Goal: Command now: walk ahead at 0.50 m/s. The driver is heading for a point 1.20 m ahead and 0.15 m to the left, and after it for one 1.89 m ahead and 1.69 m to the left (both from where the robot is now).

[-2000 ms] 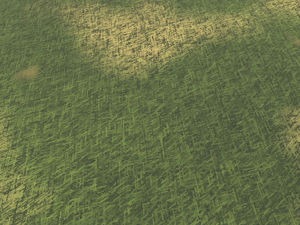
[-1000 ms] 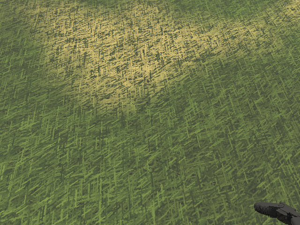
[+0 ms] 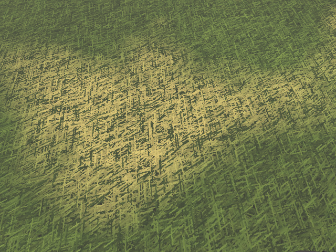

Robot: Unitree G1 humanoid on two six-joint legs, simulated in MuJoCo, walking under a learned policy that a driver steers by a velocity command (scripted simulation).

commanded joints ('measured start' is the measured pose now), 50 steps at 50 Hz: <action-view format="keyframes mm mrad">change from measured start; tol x32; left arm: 1 30 175 39 -18 -7 5 10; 28 -444 72 5 -203 -3 -11 -28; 35 80 260 76 -68 5 -9 -21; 50 -110 143 31 -57 27 -37 13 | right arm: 1 -121 -75 -10 -102 4 -21 18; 7 385 -293 -83 35 -13 -19 11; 50 58 -64 -26 26 4 7 -6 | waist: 1 -13 -101 62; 7 -154 283 -393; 28 -158 18 65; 35 20 -324 -403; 50 -44 -94 38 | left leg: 1 -18 -13 0 -59 -49 27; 5 433 -83 62 -102 -108 104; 7 1041 293 -606 -190 -268 319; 15 478 132 -199 -434 -78 232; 32 687 131 -21 -176 335 137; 36 -111 -92 -89 733 -615 32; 50 -31 11 -31 159 56 11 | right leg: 1 26 -319 135 -7 327 -146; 5 -13 -249 70 345 691 -85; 7 -608 2 43 975 -273 7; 9 -774 -92 143 1094 -253 -21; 30 -625 -135 47 312 203 -9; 33 -120 -108 24 297 204 -85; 35 392 -464 744 133 1 -306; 40 -138 -303 309 -15 85 -176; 50 -140 -266 -26 -114 285 -128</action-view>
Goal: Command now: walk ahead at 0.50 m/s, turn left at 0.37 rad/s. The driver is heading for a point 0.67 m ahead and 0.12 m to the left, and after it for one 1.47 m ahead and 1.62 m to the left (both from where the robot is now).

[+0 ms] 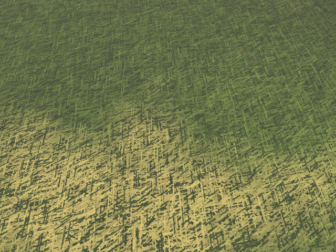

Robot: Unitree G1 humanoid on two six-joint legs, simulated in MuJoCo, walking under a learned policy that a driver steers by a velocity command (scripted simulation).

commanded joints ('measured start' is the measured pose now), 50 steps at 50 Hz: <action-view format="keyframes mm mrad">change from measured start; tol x32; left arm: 1 -36 157 28 -53 -6 -14 14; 50 -79 151 36 -130 -3 -28 -3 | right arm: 1 -83 -28 2 -76 -3 -10 15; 12 280 -249 -90 -91 3 11 27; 50 91 -54 -17 -157 3 17 -9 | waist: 1 4 -88 60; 13 -105 235 -339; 32 -132 37 35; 38 12 -347 -375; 50 -34 -106 17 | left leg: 1 38 -6 44 -119 119 3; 7 -16 -43 122 -228 -58 52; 11 500 -174 185 -293 -127 152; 14 1109 219 -677 -524 -277 388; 21 520 59 -208 -619 116 295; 36 690 31 -114 -273 387 135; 39 -9 -166 -104 459 -582 31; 50 -13 7 -40 140 -94 -9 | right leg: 1 -63 -270 44 -123 231 -99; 10 171 -332 -67 312 974 -40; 12 -214 -230 -94 858 492 35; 13 -629 8 54 1189 -359 90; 14 -738 -48 230 1232 -356 58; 27 -488 -126 134 411 329 114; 34 -520 -102 146 285 150 27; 36 -224 -76 115 259 170 -29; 38 415 -457 740 204 -24 -251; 50 -66 -301 138 -75 264 -119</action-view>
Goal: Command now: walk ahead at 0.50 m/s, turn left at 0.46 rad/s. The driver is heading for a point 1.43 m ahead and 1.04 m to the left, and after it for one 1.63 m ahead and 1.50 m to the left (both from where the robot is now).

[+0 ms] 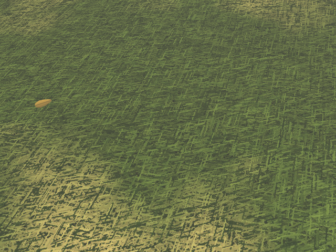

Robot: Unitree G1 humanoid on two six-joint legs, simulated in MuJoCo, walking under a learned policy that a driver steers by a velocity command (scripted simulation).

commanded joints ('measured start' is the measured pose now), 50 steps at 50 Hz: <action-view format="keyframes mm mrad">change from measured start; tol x32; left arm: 1 -64 154 34 -59 -2 -11 13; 50 -63 168 48 -153 -6 -7 12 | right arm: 1 -13 -39 -9 -66 -1 -10 7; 50 -5 -56 -11 -199 -4 15 6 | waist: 1 -21 -113 6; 16 -93 225 -380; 37 -25 85 -61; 40 15 -400 -380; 50 -22 -128 -5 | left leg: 1 -57 30 -8 -118 158 -11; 10 -27 -32 157 -409 130 53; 14 509 -153 190 -499 76 164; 16 1074 257 -707 -648 -64 447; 24 448 68 -212 -804 308 296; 36 508 53 -308 -613 102 173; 41 -157 -102 -94 296 -354 3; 50 -90 39 -7 45 -19 -22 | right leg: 1 25 -272 106 -162 280 -115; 13 240 -316 -82 265 1000 -42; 14 110 -277 -100 492 893 -7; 16 -562 14 94 1119 -425 71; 17 -676 -47 236 1148 -370 50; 37 -202 -46 186 164 124 47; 40 487 -484 938 43 -259 -213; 50 4 -323 241 -135 130 -143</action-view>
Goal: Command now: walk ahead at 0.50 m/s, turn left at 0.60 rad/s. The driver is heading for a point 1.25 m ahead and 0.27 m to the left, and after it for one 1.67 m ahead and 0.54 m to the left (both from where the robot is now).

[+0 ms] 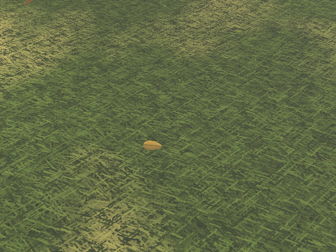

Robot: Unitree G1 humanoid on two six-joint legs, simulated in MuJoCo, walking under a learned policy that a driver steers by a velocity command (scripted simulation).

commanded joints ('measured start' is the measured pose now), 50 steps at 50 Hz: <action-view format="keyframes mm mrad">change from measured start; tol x64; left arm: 1 -48 157 39 -54 0 -18 5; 50 -4 144 8 -66 -12 -14 -17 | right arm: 1 -24 -33 -6 -79 -3 -10 6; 50 17 -39 13 9 -21 -56 0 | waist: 1 -15 -121 -6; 50 -35 -130 -32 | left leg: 1 -108 53 -42 -93 122 -12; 14 566 -139 149 -573 159 163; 16 1050 267 -776 -763 -69 436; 50 -24 44 -10 -90 30 -6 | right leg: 1 83 -292 177 -210 179 -166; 13 243 -284 -110 176 859 -60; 17 -651 -40 196 1045 -345 41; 37 -366 -60 127 149 152 -1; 41 544 -402 754 41 -30 -291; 50 44 -241 347 -197 188 -214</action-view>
